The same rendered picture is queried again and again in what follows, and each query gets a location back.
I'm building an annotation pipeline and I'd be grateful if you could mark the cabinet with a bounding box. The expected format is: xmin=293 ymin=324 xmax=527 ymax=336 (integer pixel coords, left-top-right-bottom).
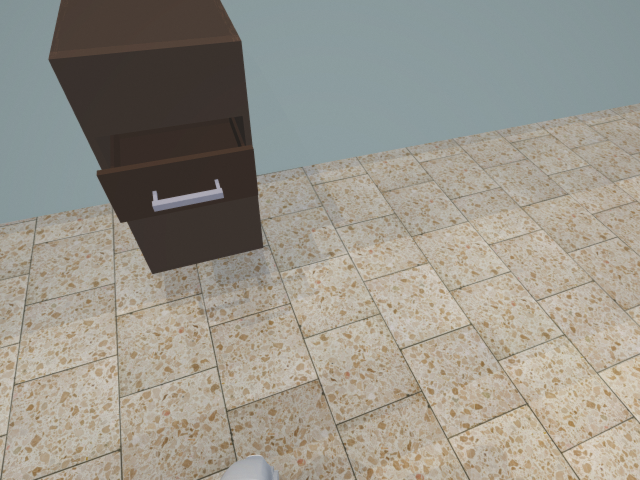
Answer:
xmin=48 ymin=0 xmax=263 ymax=274

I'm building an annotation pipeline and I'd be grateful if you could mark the robot left thigh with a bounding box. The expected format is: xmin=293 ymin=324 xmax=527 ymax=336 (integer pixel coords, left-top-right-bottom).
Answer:
xmin=220 ymin=458 xmax=279 ymax=480

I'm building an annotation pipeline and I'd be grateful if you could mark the handle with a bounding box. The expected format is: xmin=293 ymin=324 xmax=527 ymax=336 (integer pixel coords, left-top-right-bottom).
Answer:
xmin=152 ymin=179 xmax=224 ymax=212

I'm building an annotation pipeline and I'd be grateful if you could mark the drawer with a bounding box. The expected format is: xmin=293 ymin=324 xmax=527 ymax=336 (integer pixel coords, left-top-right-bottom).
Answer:
xmin=97 ymin=117 xmax=258 ymax=223

